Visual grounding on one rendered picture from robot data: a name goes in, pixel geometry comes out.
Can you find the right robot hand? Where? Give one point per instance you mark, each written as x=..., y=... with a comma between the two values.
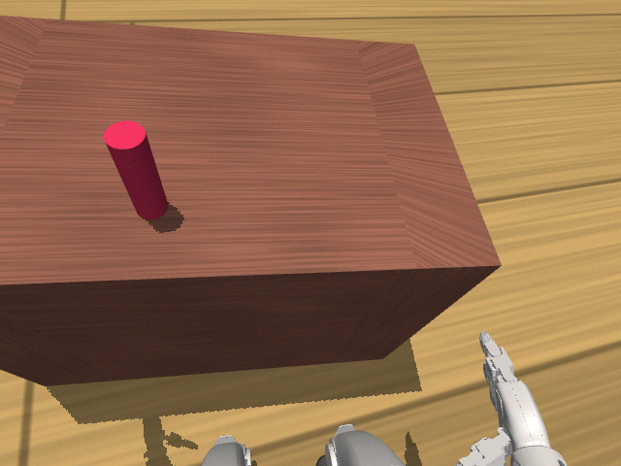
x=521, y=424

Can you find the can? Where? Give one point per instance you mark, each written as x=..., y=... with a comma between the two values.
x=129, y=147

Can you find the right robot arm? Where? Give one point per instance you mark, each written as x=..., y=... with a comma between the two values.
x=536, y=456

